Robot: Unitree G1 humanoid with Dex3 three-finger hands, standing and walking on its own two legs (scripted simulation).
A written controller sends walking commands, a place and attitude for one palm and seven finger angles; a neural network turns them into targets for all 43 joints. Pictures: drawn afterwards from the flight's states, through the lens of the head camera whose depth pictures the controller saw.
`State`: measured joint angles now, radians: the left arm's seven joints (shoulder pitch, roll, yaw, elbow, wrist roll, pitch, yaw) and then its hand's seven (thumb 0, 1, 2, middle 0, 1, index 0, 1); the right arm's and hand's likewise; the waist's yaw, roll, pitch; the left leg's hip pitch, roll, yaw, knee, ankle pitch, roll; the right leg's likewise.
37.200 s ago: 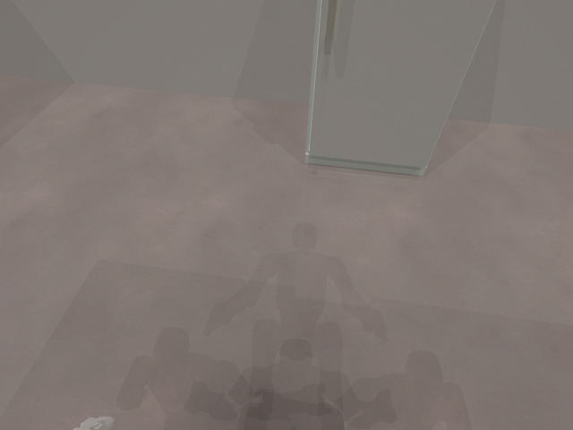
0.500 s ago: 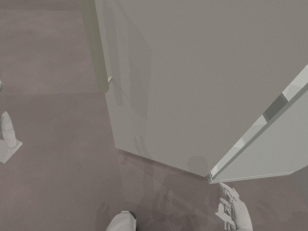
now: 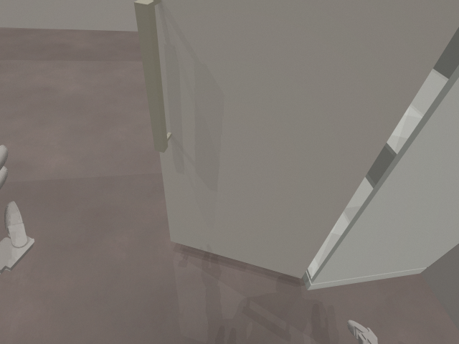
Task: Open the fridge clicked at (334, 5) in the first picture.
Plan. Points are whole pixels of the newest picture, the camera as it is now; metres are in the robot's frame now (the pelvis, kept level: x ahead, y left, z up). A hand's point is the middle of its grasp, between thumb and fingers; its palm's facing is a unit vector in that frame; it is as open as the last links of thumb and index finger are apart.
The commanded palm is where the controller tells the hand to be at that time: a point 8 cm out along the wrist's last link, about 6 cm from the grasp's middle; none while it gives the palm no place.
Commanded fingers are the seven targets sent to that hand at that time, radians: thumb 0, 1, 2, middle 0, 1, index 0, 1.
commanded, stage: stop stepping back and stand still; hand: left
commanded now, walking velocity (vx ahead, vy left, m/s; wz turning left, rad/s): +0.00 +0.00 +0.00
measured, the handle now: (159, 84) +0.64 +0.23 +0.13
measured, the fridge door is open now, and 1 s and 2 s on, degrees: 65 65 65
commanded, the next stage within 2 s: let the arm hang, fingers relaxed in 0.30 s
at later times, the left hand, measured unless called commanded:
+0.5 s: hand (62, 263) +0.22 +0.29 +0.04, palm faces +0.27 -0.86 -0.44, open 7.4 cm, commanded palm none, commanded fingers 0.00 0.90 0.90 -0.20 -0.30 -0.20 -0.30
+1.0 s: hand out of the picture -0.03 +0.24 -0.16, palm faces +0.02 -0.97 -0.25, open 7.3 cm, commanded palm none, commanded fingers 0.00 0.90 0.90 -0.20 -0.30 -0.20 -0.30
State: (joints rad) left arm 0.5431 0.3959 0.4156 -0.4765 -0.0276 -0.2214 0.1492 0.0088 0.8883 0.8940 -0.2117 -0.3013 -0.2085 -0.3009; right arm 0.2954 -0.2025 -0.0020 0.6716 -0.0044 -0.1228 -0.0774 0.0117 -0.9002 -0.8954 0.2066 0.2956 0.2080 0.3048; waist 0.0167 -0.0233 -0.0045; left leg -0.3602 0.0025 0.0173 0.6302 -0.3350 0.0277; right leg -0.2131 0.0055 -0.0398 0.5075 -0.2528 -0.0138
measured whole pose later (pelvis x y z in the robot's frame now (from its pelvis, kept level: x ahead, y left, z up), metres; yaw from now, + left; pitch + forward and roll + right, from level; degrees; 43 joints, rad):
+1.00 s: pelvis +0.02 +0.02 +0.01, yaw +3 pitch -1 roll -1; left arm 0.30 0.29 -0.01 1.15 0.01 0.01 0.01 0.00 0.92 0.89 -0.20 -0.30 -0.20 -0.30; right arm 0.24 -0.22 0.00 1.09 -0.01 0.02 -0.02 0.01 -0.90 -0.90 0.20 0.30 0.21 0.30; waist 0.02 -0.02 0.07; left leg -0.24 -0.07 -0.03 0.40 -0.14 0.06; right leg -0.12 0.02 0.00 0.37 -0.24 -0.01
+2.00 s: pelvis +0.05 +0.02 +0.02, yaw +1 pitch -1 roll +0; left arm 0.14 0.32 0.00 1.14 0.01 -0.01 0.01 0.00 0.91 0.89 -0.20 -0.30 -0.20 -0.30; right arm 0.12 -0.30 0.00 1.11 -0.01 0.00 -0.01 0.00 -0.90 -0.90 0.21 0.30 0.21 0.30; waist 0.00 -0.01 0.05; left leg -0.15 -0.07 -0.01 0.32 -0.15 0.06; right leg -0.04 0.01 0.03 0.30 -0.24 0.00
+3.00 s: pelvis +0.04 +0.01 +0.02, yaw +1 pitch -2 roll +0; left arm 0.11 0.34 0.00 1.14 0.01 -0.01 0.00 0.00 0.91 0.89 -0.20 -0.30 -0.20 -0.30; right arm 0.10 -0.33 -0.01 1.12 -0.01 0.00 -0.01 0.00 -0.90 -0.89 0.21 0.30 0.21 0.30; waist 0.00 -0.01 0.06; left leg -0.13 -0.06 -0.01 0.28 -0.13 0.05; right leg -0.02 0.02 0.03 0.27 -0.22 -0.01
